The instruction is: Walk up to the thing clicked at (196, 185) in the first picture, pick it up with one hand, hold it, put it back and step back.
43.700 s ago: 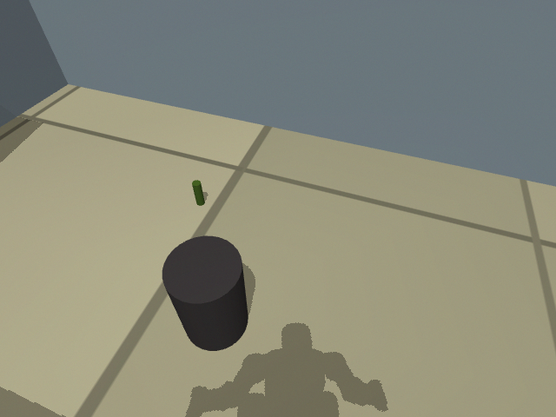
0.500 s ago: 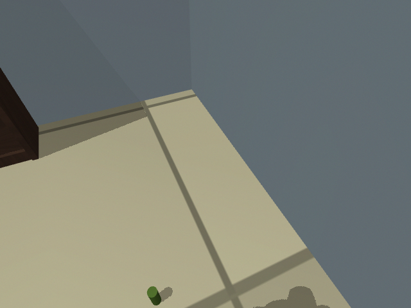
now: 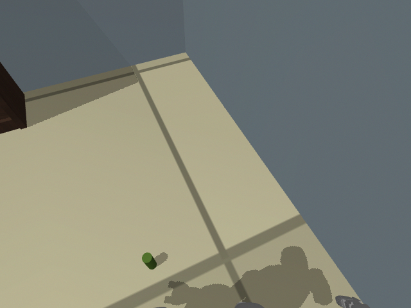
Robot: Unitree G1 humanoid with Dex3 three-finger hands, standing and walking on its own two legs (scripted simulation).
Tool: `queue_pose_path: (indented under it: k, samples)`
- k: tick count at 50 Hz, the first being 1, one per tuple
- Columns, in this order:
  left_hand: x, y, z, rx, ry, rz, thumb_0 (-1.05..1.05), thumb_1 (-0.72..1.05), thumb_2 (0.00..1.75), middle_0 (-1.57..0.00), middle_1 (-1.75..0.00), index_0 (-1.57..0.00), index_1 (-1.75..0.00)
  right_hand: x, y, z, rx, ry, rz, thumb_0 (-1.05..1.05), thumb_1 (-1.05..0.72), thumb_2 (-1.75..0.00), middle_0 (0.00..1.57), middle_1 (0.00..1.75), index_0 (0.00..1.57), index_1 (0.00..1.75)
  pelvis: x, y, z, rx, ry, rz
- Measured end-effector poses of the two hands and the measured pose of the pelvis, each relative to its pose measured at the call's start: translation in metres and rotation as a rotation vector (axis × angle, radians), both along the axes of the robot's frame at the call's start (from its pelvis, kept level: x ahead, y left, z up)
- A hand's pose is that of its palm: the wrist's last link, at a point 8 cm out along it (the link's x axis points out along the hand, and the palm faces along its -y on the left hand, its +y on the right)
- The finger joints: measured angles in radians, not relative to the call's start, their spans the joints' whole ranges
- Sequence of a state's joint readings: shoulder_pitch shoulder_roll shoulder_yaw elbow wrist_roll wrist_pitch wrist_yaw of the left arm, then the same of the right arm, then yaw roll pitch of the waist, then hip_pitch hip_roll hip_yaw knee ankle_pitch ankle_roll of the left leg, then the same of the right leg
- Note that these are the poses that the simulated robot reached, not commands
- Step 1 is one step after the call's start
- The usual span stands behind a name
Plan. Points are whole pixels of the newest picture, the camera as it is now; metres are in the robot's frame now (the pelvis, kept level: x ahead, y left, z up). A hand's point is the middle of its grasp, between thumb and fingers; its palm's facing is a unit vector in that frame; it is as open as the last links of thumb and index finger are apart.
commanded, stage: step back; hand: left
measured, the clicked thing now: (149, 261) +0.36 +0.23 -0.70
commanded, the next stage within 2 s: none
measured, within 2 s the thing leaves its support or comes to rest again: neither
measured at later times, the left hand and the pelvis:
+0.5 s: hand out of the picture +0.01 +0.30 -0.17, palm faces +0.05 -0.93 -0.36, open 7.4 cm; pelvis -0.11 +0.03 -0.01, yaw +4 degrees
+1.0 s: hand out of the picture -0.15 +0.28 -0.14, palm faces -0.04 -0.91 -0.41, open 7.4 cm; pelvis -0.24 +0.02 +0.00, yaw -3 degrees
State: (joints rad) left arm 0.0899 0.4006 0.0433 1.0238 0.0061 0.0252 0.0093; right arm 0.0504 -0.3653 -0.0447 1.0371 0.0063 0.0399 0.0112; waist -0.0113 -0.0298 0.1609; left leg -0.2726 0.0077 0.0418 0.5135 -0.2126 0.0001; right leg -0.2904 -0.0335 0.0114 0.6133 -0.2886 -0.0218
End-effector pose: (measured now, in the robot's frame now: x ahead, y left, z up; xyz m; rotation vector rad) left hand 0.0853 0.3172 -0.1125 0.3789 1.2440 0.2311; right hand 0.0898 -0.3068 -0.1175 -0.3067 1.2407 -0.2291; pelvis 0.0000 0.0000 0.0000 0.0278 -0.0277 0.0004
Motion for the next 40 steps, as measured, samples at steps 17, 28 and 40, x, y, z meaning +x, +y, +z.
queue_pose_path:
  k: [17, 28, 40]
  samples:
    - [-0.041, -0.006, 0.005, 0.005, -0.141, 0.009, 0.01, 0.9, 0.9, -0.21, -0.3, -0.21, -0.3, -0.058, -0.002, -0.011, -0.044, 0.062, 0.099, 0.01, -0.91, -0.9, 0.2, 0.3, 0.2, 0.3, -0.065, 0.006, -0.009, -0.027, 0.016, 0.063]
    - [-0.106, 0.026, -0.011, -0.06, -0.109, 0.052, 0.01, 0.9, 0.9, -0.21, -0.3, -0.21, -0.3, -0.128, 0.035, 0.023, -0.081, 0.04, 0.112, 0.01, -0.9, -0.9, 0.2, 0.3, 0.21, 0.3, -0.118, 0.033, 0.001, -0.065, -0.003, 0.069]
    - [-0.195, 0.029, -0.012, -0.006, 0.003, -0.008, 0.01, 0.9, 0.9, -0.21, -0.3, -0.21, -0.29, -0.153, 0.031, 0.013, -0.062, -0.126, 0.083, 0.01, -0.9, -0.9, 0.2, 0.3, 0.21, 0.3, -0.184, 0.032, -0.009, -0.028, -0.005, -0.031]
